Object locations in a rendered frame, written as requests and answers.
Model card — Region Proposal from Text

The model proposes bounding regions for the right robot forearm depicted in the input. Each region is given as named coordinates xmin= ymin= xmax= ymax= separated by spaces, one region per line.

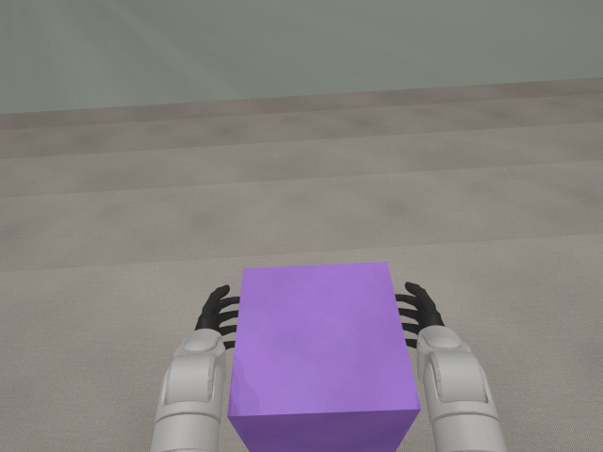
xmin=416 ymin=325 xmax=508 ymax=452

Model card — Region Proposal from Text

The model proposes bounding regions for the left robot forearm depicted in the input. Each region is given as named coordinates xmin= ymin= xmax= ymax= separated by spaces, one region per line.
xmin=150 ymin=329 xmax=226 ymax=452

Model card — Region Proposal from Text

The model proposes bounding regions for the robot left hand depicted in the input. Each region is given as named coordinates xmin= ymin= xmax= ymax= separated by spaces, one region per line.
xmin=195 ymin=284 xmax=240 ymax=350

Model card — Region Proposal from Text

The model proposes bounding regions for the carton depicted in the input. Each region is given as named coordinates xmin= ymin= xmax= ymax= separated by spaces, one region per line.
xmin=227 ymin=262 xmax=421 ymax=452

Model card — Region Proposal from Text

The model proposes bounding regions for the robot right hand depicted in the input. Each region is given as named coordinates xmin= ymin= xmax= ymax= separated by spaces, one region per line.
xmin=395 ymin=282 xmax=445 ymax=348

